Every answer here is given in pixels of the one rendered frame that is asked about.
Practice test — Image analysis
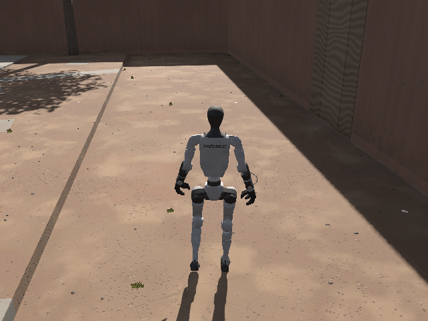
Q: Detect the right robot thigh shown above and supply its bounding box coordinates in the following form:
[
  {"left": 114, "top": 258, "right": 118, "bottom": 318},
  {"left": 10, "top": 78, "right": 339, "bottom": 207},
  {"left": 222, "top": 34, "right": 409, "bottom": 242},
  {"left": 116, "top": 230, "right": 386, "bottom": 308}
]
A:
[{"left": 221, "top": 187, "right": 237, "bottom": 232}]

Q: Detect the robot left forearm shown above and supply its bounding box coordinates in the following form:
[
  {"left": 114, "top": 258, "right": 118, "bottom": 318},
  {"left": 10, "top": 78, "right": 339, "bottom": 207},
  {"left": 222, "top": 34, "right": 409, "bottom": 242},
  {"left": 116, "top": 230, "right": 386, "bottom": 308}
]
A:
[{"left": 176, "top": 161, "right": 188, "bottom": 185}]

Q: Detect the left robot shin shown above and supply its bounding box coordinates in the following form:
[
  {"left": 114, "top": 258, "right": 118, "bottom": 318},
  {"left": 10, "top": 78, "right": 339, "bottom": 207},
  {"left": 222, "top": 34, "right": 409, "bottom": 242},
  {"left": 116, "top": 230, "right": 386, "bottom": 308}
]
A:
[{"left": 191, "top": 217, "right": 201, "bottom": 262}]

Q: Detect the robot right upper arm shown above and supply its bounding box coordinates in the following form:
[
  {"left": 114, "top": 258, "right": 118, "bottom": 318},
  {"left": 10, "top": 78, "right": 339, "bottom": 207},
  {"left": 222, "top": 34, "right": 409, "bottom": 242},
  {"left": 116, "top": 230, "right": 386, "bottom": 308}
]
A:
[{"left": 229, "top": 135, "right": 247, "bottom": 173}]

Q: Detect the robot left hand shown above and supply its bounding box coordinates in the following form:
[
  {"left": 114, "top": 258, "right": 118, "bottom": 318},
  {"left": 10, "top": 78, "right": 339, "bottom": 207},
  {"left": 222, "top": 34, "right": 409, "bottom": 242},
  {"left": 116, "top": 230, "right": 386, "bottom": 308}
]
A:
[{"left": 175, "top": 183, "right": 190, "bottom": 195}]

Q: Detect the robot right forearm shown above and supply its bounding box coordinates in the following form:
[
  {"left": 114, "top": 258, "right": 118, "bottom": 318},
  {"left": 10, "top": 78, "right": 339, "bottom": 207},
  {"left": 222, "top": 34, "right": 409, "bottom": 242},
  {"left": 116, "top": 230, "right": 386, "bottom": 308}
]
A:
[{"left": 241, "top": 162, "right": 254, "bottom": 192}]

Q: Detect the robot right hand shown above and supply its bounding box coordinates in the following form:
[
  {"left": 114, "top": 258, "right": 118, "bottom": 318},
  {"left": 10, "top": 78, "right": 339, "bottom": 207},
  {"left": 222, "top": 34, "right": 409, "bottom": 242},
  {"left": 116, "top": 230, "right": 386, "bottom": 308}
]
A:
[{"left": 241, "top": 189, "right": 256, "bottom": 205}]

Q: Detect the robot left upper arm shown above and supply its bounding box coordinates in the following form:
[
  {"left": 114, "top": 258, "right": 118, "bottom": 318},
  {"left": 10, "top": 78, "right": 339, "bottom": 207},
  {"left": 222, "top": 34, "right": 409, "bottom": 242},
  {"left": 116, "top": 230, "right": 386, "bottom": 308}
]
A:
[{"left": 182, "top": 134, "right": 201, "bottom": 171}]

